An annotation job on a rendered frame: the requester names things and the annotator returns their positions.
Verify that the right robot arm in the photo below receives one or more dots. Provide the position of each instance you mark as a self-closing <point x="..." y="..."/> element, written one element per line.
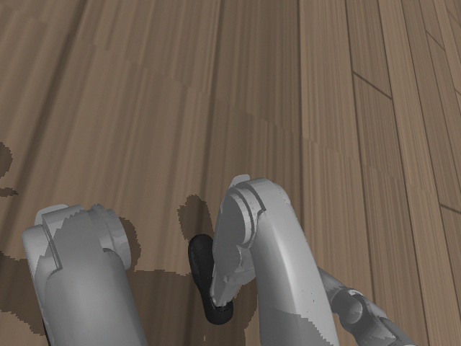
<point x="366" y="321"/>

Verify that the right robot foot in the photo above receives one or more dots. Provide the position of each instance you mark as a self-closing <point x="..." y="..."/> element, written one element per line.
<point x="201" y="263"/>

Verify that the right robot hand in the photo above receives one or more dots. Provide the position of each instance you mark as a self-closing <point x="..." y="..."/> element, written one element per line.
<point x="331" y="284"/>

